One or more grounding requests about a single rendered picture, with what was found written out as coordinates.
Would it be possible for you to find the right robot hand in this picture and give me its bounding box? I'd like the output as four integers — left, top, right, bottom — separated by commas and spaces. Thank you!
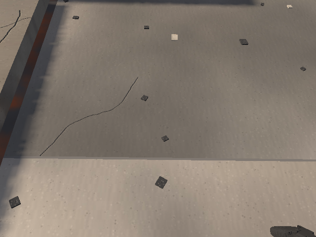
270, 225, 316, 237

